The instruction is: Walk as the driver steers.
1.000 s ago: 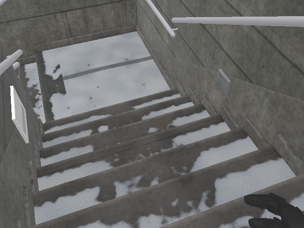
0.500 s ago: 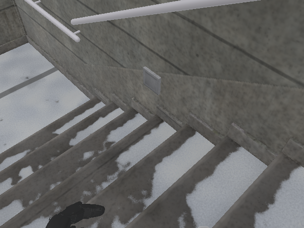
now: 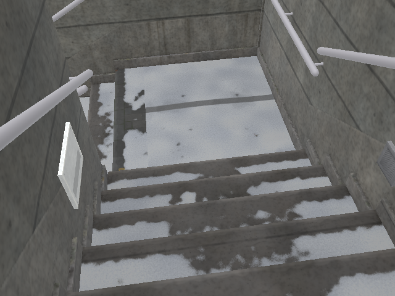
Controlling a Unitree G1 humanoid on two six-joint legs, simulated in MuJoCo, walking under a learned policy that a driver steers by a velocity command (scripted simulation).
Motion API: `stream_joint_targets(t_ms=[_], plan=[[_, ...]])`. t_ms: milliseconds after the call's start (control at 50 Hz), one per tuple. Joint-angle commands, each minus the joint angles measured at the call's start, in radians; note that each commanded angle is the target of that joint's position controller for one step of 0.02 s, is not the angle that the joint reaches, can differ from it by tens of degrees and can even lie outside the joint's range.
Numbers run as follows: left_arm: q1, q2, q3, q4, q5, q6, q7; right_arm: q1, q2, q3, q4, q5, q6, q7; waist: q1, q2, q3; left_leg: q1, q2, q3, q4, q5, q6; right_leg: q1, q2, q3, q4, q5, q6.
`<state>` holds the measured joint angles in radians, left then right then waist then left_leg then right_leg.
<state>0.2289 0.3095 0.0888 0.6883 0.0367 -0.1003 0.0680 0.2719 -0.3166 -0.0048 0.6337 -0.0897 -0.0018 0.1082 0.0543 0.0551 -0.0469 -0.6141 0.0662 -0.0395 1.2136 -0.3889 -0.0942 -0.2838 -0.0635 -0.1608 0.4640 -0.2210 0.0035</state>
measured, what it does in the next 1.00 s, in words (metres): steps on the spot, turning left: left foot, then right foot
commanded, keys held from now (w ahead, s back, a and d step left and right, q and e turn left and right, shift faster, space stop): q+shift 0.14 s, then shift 0.86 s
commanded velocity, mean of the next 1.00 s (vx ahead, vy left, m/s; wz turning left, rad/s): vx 0.01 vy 0.00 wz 0.35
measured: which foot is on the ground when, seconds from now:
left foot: up 0.00-0.08, down 0.10-1.00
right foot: down 0.00-0.10, up 0.12-0.44, down 0.46-1.00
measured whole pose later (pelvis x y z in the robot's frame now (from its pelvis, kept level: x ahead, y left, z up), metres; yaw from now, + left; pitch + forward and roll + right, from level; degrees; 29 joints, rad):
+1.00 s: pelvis +0.00 +0.01 -0.01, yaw +17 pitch +2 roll +0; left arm 0.19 0.27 -0.04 0.92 0.01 -0.05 -0.06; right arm 0.28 -0.27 -0.03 0.79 -0.02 -0.02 0.11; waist -0.01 0.01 0.01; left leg -0.33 -0.04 -0.10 0.62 -0.32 0.00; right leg -0.29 -0.01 -0.12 0.61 -0.36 -0.04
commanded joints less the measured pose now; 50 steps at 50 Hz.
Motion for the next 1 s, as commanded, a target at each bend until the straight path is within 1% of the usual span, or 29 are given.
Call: stream_joint_targets(t_ms=[20, 60, 80, 100, 120, 140, 160, 180, 200, 220, 240, 260, 300, 340, 360, 380, 400, 420, 460, 480, 500, 520, 540, 580, 640, 720, 900, 920, 1000], plan=[[-0.069, 0.228, 0.071, -0.107, 0.018, -0.043, 0.030, 0.012, -0.047, -0.018, -0.062, 0.006, -0.003, 0.024, -0.017, -0.189, 0.019, 0.153, 0.004, 0.152, -0.271, 0.006, 0.006, -0.014, -0.205, 0.069, -0.090, 0.212, -0.139], [-0.038, 0.249, 0.085, -0.101, 0.028, -0.040, 0.034, 0.023, -0.049, -0.034, -0.035, 0.016, -0.008, -0.006, -0.006, -0.210, 0.021, 0.212, -0.037, 0.174, -0.471, 0.061, 0.053, 0.029, -0.277, 0.099, -0.015, 0.147, -0.115], [-0.053, 0.231, 0.078, -0.096, 0.044, -0.033, 0.025, 0.104, -0.084, -0.063, 0.006, 0.025, -0.020, -0.026, -0.044, -0.142, 0.000, 0.366, -0.079, 0.163, -0.634, 0.184, 0.093, -0.023, -0.279, 0.073, 0.107, 0.015, -0.075], [0.002, 0.130, 0.049, -0.089, 0.057, -0.036, 0.008, 0.209, -0.188, -0.115, 0.034, 0.023, -0.049, -0.039, -0.078, 0.033, -0.038, 0.587, -0.038, 0.013, -0.703, 0.640, 0.214, -0.196, -0.189, -0.005, 0.386, -0.147, 0.012], [0.045, 0.001, 0.004, -0.192, 0.046, -0.039, -0.002, 0.251, -0.385, -0.156, -0.012, 0.025, -0.081, -0.061, -0.028, 0.247, -0.183, 0.804, 0.277, -0.445, -0.722, 1.198, 0.534, -0.429, 0.006, -0.011, 0.631, -0.574, 0.086], [-0.060, 0.024, -0.001, -0.217, -0.027, -0.042, -0.011, 0.297, -0.313, -0.137, -0.002, -0.026, -0.121, -0.032, -0.121, 0.072, -0.129, 0.733, 0.339, -0.518, -0.733, 1.136, 0.550, -0.538, 0.056, 0.234, 0.633, -0.549, 0.108], [-0.174, 0.067, 0.006, -0.231, -0.069, -0.033, -0.018, 0.288, -0.222, -0.126, 0.038, -0.009, -0.131, -0.026, -0.167, 0.056, -0.007, 0.652, 0.302, -0.449, -0.758, 0.930, 0.470, -0.629, 0.036, 0.262, 0.716, -0.499, 0.111], [-0.172, 0.114, 0.013, -0.203, -0.050, -0.018, -0.016, 0.172, -0.157, -0.107, 0.019, 0.051, -0.121, -0.025, -0.129, 0.091, 0.002, 0.556, 0.253, -0.378, -0.763, 0.818, 0.448, -0.633, 0.018, 0.249, 0.828, -0.464, 0.122], [-0.139, 0.154, 0.019, -0.152, -0.013, -0.007, -0.016, 0.059, -0.130, -0.096, -0.015, 0.079, -0.111, -0.018, -0.087, 0.083, -0.018, 0.462, 0.231, -0.316, -0.756, 0.770, 0.426, -0.591, 0.005, 0.242, 0.879, -0.400, 0.123], [-0.093, 0.157, 0.009, -0.107, 0.017, 0.005, -0.023, -0.009, -0.131, -0.091, -0.044, 0.081, -0.096, -0.012, -0.051, 0.029, -0.016, 0.316, 0.216, -0.284, -0.761, 0.707, 0.404, -0.503, -0.004, 0.243, 0.911, -0.320, 0.116], [-0.059, 0.140, -0.002, -0.086, 0.017, 0.008, -0.012, -0.064, -0.114, -0.082, -0.060, 0.049, -0.092, -0.011, -0.024, 0.052, -0.012, 0.187, 0.171, -0.235, -0.768, 0.609, 0.392, -0.469, -0.015, 0.231, 0.972, -0.204, 0.122], [-0.026, 0.122, -0.015, -0.060, 0.019, 0.020, -0.014, -0.075, -0.083, -0.069, -0.064, 0.037, -0.090, -0.020, -0.016, 0.022, -0.046, 0.131, 0.145, -0.215, -0.771, 0.561, 0.384, -0.414, -0.010, 0.222, 0.989, -0.132, 0.127], [0.014, 0.090, -0.037, -0.039, 0.003, 0.039, -0.027, -0.068, -0.061, -0.051, -0.067, 0.040, -0.092, -0.039, -0.011, -0.007, -0.078, 0.093, 0.105, -0.183, -0.751, 0.557, 0.363, -0.353, -0.016, 0.188, 0.923, -0.086, 0.142], [0.010, 0.038, -0.069, -0.037, -0.001, 0.055, -0.048, -0.091, -0.041, -0.033, -0.078, 0.062, -0.096, -0.045, -0.021, -0.007, -0.068, 0.099, 0.069, -0.154, -0.717, 0.515, 0.315, -0.283, -0.044, 0.160, 0.708, -0.121, 0.159], [0.128, 0.030, -0.078, 0.022, 0.015, 0.060, -0.067, -0.099, -0.030, -0.020, -0.061, 0.040, -0.095, -0.043, 0.000, 0.041, -0.093, 0.038, 0.066, -0.154, -0.641, 0.590, 0.293, -0.165, -0.044, 0.164, 0.842, 0.043, 0.149], [0.005, 0.032, -0.078, -0.029, 0.003, 0.057, -0.068, -0.101, -0.025, -0.019, -0.079, 0.073, -0.099, -0.029, -0.038, -0.006, -0.061, 0.130, 0.075, -0.181, -0.670, 0.531, 0.297, -0.267, -0.053, 0.151, 0.578, -0.230, 0.172], [-0.021, 0.019, -0.093, -0.018, -0.010, 0.052, -0.071, -0.075, -0.045, -0.018, -0.064, 0.091, -0.094, -0.022, -0.067, 0.001, -0.081, 0.188, 0.078, -0.221, -0.643, 0.499, 0.287, -0.243, -0.043, 0.130, 0.491, -0.285, 0.179], [0.006, 0.005, -0.104, 0.012, -0.014, 0.049, -0.081, -0.047, -0.054, -0.018, -0.035, 0.104, -0.087, -0.010, -0.079, 0.011, -0.074, 0.220, 0.080, -0.259, -0.619, 0.457, 0.281, -0.223, -0.043, 0.134, 0.409, -0.221, 0.183], [0.100, -0.014, -0.116, 0.096, -0.045, 0.031, -0.101, -0.026, -0.019, 0.002, 0.015, 0.128, -0.070, 0.037, -0.019, -0.068, -0.090, 0.199, 0.055, -0.342, -0.599, 0.450, 0.241, -0.066, -0.060, 0.169, 0.210, 0.139, 0.151], [0.076, 0.038, -0.120, 0.084, -0.052, 0.015, -0.109, 0.040, -0.005, 0.000, 0.023, 0.129, -0.071, 0.036, -0.070, -0.133, -0.145, 0.177, -0.002, -0.269, -0.612, 0.233, 0.154, 0.043, -0.085, 0.204, 0.172, 0.255, 0.072], [-0.022, 0.110, -0.106, 0.073, -0.025, 0.008, -0.122, 0.105, -0.056, -0.024, 0.029, 0.102, -0.073, 0.027, -0.126, -0.133, -0.091, 0.182, -0.051, -0.145, -0.660, 0.112, 0.130, 0.013, -0.048, 0.181, 0.167, 0.135, 0.000], [-0.048, 0.132, -0.095, 0.092, -0.019, 0.010, -0.130, 0.005, -0.097, -0.039, 0.015, 0.084, -0.069, 0.019, -0.092, -0.099, -0.047, 0.224, -0.083, -0.069, -0.647, -0.016, 0.114, -0.064, -0.026, 0.169, 0.122, -0.015, -0.011], [-0.080, 0.121, -0.095, 0.108, -0.035, 0.013, -0.132, -0.059, -0.082, -0.040, -0.001, 0.067, -0.067, 0.011, -0.089, -0.090, -0.006, 0.222, -0.089, -0.059, -0.636, -0.021, 0.118, -0.075, -0.026, 0.169, 0.095, -0.049, -0.006], [-0.090, 0.070, -0.111, 0.120, -0.055, 0.017, -0.126, -0.062, -0.081, -0.046, 0.008, 0.068, -0.067, 0.005, -0.089, -0.075, 0.028, 0.197, -0.073, -0.083, -0.656, 0.112, 0.159, -0.048, -0.016, 0.147, 0.115, -0.043, 0.008], [-0.037, 0.032, -0.121, 0.148, -0.040, 0.016, -0.126, -0.038, -0.043, -0.039, 0.018, 0.078, -0.065, 0.005, -0.071, -0.059, -0.023, 0.241, -0.063, -0.098, -0.640, 0.310, 0.185, -0.017, -0.012, 0.133, 0.133, 0.007, -0.007], [-0.003, 0.037, -0.121, 0.169, -0.038, 0.026, -0.118, -0.032, -0.045, -0.040, 0.046, 0.079, -0.057, 0.007, -0.049, -0.040, -0.010, 0.236, -0.074, -0.103, -0.669, 0.288, 0.175, 0.008, -0.001, 0.110, 0.112, -0.013, 0.003], [-0.012, 0.080, -0.109, 0.182, -0.035, 0.033, -0.126, 0.018, -0.065, -0.050, 0.092, 0.078, -0.044, 0.001, -0.059, -0.059, 0.002, 0.257, -0.087, -0.075, -0.667, 0.325, 0.152, 0.045, 0.009, 0.093, 0.069, 0.066, -0.007], [-0.008, 0.088, -0.102, 0.189, -0.030, 0.034, -0.123, 0.022, -0.067, -0.050, 0.095, 0.068, -0.039, 0.003, -0.063, -0.060, -0.008, 0.270, -0.078, -0.081, -0.678, 0.303, 0.155, 0.048, 0.014, 0.092, 0.059, 0.047, -0.012], [-0.024, 0.070, -0.100, 0.197, -0.023, 0.041, -0.130, 0.050, -0.069, -0.050, 0.116, 0.075, -0.028, -0.004, -0.068, -0.065, 0.018, 0.270, -0.084, -0.064, -0.697, 0.268, 0.140, 0.075, 0.018, 0.100, 0.014, 0.074, -0.015]])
